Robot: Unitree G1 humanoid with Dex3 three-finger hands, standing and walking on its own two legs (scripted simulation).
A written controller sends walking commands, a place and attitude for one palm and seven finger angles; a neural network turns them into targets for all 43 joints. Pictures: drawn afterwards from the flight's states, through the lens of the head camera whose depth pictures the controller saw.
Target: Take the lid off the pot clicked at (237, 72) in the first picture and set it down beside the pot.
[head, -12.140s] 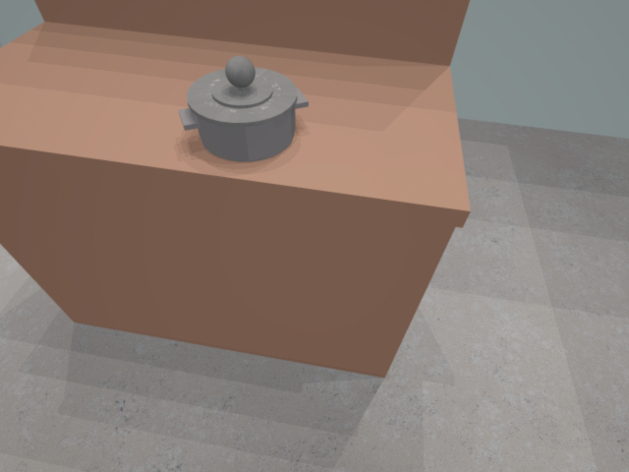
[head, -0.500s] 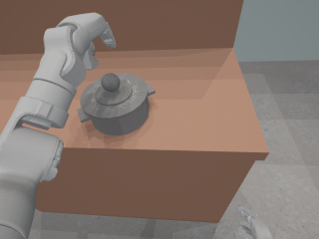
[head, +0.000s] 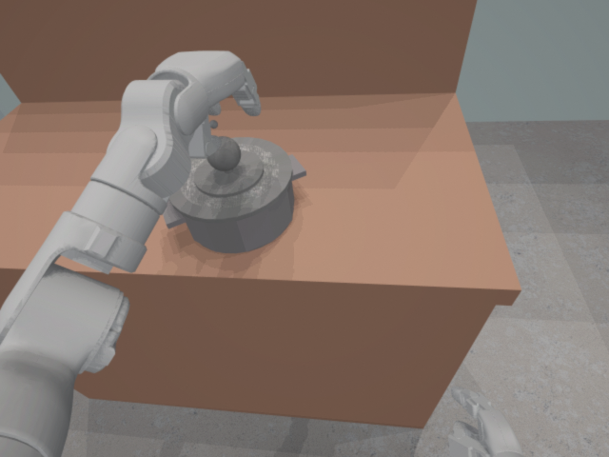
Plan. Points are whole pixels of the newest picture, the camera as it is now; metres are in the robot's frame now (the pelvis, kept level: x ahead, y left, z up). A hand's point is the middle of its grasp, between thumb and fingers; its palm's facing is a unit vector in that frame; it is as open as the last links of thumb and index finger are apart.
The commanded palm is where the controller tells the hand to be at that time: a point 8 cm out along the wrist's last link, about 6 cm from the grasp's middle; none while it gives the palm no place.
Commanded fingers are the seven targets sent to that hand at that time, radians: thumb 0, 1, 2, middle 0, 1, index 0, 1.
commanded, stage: move the open hand above the knob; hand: left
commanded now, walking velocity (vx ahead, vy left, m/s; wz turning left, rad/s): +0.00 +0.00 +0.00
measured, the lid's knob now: (223, 153) +0.49 +0.13 +0.16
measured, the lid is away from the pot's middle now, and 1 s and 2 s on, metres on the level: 0.00 0.00 0.00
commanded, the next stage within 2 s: lower the open fingers around the knob in 0.50 s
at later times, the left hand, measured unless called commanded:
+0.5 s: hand (199, 111) +0.46 +0.13 +0.25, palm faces -0.18 -0.02 -0.98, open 9.9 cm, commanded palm +0.43 +0.14 +0.31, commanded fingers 0.00 -0.40 1.74 -0.88 -0.08 -0.88 -0.08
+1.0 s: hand (211, 127) +0.45 +0.12 +0.23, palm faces -0.18 -0.05 -0.98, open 9.9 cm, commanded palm +0.43 +0.13 +0.28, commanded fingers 0.00 -0.40 1.74 -0.88 -0.08 -0.88 -0.08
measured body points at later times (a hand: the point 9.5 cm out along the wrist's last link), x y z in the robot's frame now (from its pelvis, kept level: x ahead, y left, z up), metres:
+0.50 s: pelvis +0.01 +0.00 +0.00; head +0.02 -0.04 +0.45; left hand +0.47 +0.13 +0.30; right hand +0.14 -0.25 -0.12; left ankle +0.03 +0.10 -0.74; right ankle -0.02 -0.12 -0.74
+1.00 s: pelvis +0.01 +0.00 +0.00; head +0.02 -0.03 +0.45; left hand +0.46 +0.12 +0.28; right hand +0.18 -0.23 -0.11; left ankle +0.03 +0.10 -0.74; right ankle -0.02 -0.12 -0.74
